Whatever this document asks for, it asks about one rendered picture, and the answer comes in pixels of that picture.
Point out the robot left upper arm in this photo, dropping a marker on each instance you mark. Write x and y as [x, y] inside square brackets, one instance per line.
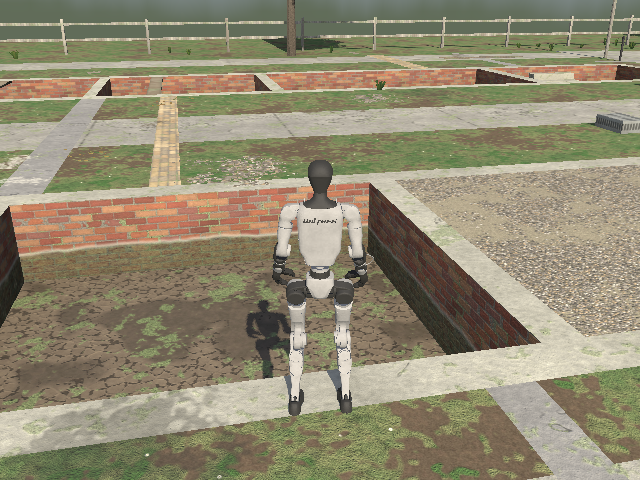
[288, 213]

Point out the robot left foot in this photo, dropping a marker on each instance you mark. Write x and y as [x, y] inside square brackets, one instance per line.
[294, 406]

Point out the right robot hand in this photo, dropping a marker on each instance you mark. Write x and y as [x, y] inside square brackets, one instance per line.
[354, 274]

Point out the robot right forearm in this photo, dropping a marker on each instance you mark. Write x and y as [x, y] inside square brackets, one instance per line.
[360, 263]

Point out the robot right shin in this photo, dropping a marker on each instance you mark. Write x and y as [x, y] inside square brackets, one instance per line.
[344, 363]

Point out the robot right upper arm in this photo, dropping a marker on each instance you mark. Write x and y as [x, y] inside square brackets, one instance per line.
[352, 214]

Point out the robot left forearm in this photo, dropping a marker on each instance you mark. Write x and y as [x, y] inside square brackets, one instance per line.
[279, 262]

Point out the left robot hand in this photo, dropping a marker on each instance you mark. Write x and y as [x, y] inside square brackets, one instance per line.
[279, 280]

